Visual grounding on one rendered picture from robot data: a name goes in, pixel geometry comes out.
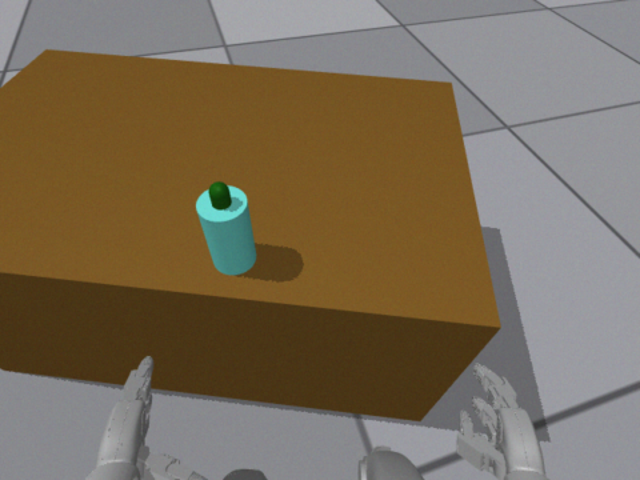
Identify left robot hand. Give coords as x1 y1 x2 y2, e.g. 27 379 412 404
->
96 356 208 480

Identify bottle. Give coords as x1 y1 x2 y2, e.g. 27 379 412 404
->
196 182 256 275

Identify right robot hand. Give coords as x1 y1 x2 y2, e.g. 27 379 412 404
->
457 363 546 480

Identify left robot arm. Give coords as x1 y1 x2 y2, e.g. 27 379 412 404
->
85 462 141 480

